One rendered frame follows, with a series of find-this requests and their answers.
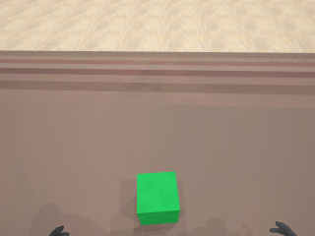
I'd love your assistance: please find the right robot hand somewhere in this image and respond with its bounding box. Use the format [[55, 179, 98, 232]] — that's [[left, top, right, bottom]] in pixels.
[[270, 221, 296, 236]]

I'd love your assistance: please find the carton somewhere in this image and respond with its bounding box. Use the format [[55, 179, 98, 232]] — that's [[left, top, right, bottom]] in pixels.
[[137, 171, 180, 225]]

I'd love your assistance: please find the left robot hand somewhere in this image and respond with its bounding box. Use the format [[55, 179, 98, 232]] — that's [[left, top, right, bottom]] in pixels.
[[49, 225, 70, 236]]

